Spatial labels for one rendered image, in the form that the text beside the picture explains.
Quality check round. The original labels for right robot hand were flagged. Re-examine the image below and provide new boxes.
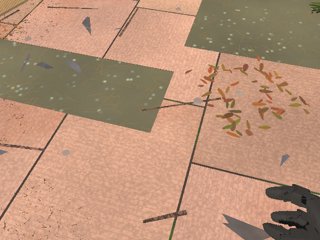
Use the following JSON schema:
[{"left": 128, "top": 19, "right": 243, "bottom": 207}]
[{"left": 262, "top": 184, "right": 320, "bottom": 240}]

